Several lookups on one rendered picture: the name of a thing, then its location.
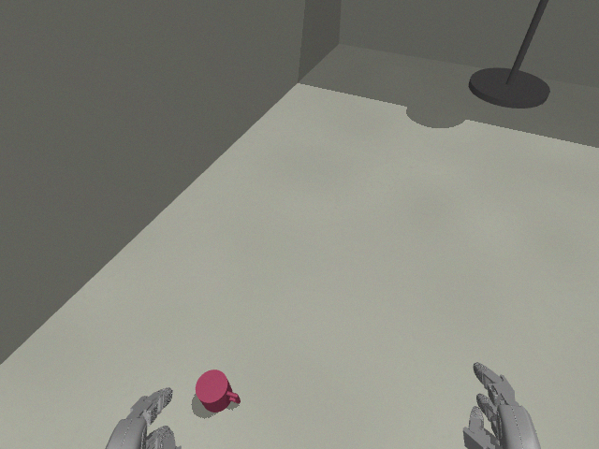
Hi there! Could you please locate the coat stand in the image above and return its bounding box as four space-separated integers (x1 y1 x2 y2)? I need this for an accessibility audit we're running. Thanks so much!
469 0 550 109

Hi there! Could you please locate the left robot hand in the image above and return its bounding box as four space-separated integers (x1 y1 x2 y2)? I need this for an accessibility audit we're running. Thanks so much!
106 388 182 449

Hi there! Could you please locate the right robot hand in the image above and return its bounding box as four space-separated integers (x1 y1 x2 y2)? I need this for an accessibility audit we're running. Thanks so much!
463 362 541 449

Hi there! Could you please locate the mug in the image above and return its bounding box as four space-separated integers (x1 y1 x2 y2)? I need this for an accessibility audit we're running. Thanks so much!
196 369 241 413

